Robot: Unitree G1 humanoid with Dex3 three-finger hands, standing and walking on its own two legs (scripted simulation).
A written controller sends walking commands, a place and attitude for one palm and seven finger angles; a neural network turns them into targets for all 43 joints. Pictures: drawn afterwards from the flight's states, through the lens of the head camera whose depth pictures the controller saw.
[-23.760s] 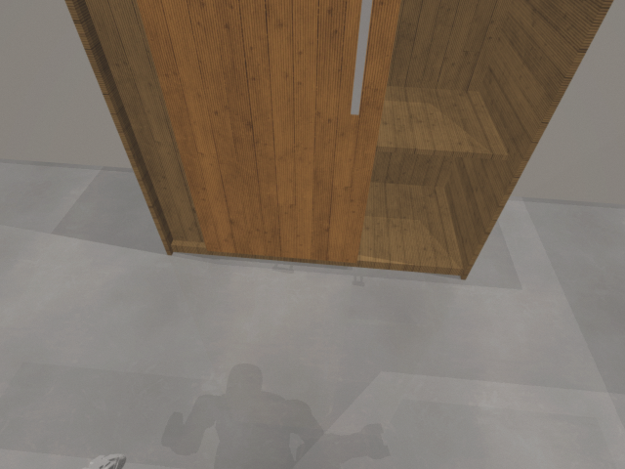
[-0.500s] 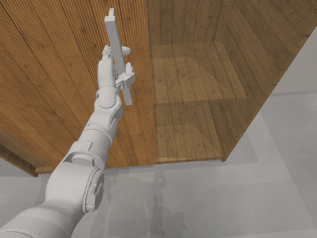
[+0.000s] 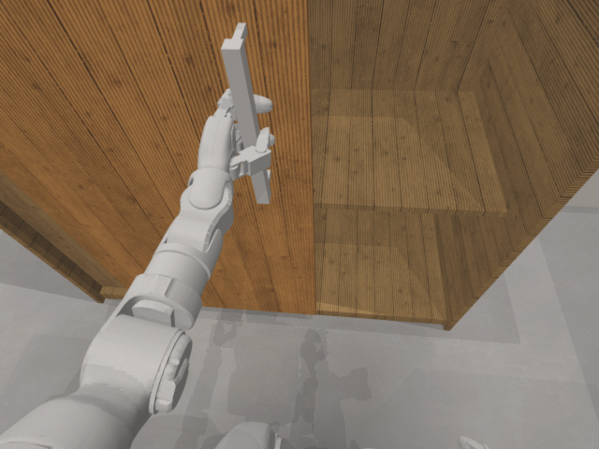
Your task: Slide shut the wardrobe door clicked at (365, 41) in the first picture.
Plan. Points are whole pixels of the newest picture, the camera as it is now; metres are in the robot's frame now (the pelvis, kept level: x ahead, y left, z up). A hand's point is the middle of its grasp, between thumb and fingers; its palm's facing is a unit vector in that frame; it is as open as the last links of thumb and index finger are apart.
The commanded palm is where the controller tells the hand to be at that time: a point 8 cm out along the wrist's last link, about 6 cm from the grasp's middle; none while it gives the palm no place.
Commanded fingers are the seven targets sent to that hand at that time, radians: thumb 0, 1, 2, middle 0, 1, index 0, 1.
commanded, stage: step sideways, sliding the door along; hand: left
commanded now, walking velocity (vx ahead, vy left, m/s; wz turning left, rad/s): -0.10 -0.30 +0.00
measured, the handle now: (254, 128) +0.51 +0.12 +0.12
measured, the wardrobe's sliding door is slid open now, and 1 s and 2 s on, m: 0.43 0.29 0.00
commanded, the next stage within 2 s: none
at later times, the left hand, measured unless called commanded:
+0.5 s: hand (290, 151) +0.46 +0.06 +0.12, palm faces +0.29 -0.95 -0.16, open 6.4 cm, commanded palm +0.43 +0.02 +0.13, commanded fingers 0.00 0.90 0.90 -0.45 -1.40 -0.45 -1.40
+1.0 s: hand (378, 156) +0.46 -0.06 +0.12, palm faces +0.16 -0.99 -0.04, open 6.1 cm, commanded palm +0.43 -0.11 +0.13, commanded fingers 0.00 0.90 0.90 -0.45 -1.40 -0.45 -1.40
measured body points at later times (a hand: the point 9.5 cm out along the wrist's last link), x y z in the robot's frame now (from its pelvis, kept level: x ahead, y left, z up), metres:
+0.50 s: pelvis +0.08 -0.13 -0.01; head +0.17 -0.15 +0.43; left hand +0.44 +0.11 +0.13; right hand +0.31 -0.32 -0.13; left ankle +0.02 +0.00 -0.73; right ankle +0.17 -0.25 -0.73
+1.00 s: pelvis +0.14 -0.17 +0.00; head +0.23 -0.17 +0.44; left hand +0.44 -0.01 +0.12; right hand +0.41 -0.32 -0.10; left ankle +0.07 -0.05 -0.73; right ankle +0.14 -0.29 -0.69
